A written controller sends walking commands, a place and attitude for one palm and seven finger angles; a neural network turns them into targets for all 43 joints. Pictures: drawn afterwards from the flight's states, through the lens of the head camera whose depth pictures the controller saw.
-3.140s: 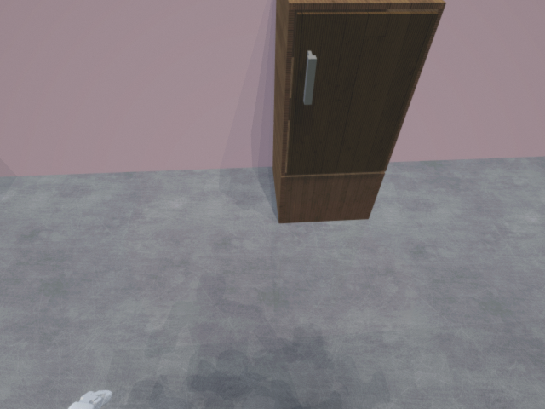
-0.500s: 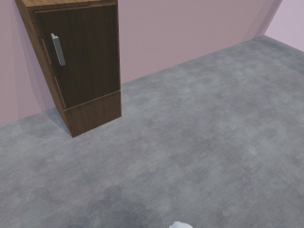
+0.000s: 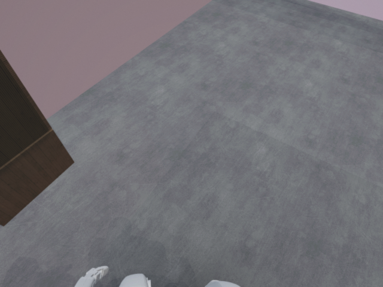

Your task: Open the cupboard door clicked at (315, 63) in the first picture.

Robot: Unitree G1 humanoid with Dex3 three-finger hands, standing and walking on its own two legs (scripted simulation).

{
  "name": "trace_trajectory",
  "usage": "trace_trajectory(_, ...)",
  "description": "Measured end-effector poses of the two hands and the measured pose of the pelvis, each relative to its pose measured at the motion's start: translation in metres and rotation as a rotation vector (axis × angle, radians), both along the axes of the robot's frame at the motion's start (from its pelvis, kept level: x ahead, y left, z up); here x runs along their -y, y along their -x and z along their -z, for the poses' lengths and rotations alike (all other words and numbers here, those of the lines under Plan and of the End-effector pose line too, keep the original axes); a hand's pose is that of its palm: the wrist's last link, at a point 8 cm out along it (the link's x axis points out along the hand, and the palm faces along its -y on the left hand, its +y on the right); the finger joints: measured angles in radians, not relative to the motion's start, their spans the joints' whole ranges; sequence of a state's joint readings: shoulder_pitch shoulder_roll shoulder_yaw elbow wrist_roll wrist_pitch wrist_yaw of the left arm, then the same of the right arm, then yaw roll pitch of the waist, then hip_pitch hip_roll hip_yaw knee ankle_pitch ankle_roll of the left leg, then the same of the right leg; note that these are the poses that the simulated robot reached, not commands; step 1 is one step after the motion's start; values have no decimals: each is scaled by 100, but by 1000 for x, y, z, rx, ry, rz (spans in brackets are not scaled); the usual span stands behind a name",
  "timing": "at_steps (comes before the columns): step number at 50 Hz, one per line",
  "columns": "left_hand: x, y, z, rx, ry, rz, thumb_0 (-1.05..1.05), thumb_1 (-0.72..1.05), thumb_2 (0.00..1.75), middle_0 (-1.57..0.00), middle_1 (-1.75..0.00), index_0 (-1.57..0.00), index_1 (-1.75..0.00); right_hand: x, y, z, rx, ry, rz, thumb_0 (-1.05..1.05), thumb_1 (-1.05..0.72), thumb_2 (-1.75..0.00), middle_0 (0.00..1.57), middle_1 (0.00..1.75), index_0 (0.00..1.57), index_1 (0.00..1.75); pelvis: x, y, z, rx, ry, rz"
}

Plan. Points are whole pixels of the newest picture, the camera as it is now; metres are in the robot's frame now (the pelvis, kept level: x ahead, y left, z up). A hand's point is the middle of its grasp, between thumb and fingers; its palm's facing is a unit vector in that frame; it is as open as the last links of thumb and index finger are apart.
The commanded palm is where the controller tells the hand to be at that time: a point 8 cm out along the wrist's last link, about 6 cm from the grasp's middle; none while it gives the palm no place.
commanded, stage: walk to a spot facing it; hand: left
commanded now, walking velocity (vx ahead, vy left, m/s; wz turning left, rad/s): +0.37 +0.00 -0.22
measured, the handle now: out of the picture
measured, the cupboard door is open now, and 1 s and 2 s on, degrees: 0 0 0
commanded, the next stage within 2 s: turn to face it in 0.24 s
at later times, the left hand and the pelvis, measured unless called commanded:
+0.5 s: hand (93, 259) +0.20 +0.24 -0.17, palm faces -0.08 -0.99 -0.15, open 7.4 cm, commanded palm none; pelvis +0.20 +0.06 +0.01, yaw -9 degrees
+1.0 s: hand (117, 206) +0.32 +0.19 -0.12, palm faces +0.15 -0.95 -0.26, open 7.4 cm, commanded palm none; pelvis +0.23 +0.00 +0.02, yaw +9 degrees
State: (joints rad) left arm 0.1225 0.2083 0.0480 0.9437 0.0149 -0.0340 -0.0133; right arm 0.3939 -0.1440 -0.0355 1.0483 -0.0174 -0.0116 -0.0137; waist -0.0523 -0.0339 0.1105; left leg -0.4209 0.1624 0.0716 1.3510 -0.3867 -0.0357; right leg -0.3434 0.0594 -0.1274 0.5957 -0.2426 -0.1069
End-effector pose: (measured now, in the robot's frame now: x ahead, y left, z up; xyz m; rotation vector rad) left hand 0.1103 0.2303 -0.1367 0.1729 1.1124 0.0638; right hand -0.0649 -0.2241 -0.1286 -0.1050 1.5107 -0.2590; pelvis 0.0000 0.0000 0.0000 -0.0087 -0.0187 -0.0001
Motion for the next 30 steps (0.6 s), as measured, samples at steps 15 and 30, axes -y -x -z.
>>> trace_trajectory(15,-42,-27,-8,-186,-38,-80,0,91,90,-20,-30,-20,-30,-26,-297,-23,450,-5,-153,0,-91,-90,19,30,20,30,-31,-128,-12,-28,20,83)
trace_trajectory(30,-51,-155,-3,-181,10,-6,1,91,90,-19,-30,-20,-30,-43,-282,-25,243,75,-5,-2,-96,-90,20,30,20,30,-60,-214,-20,-5,13,104)
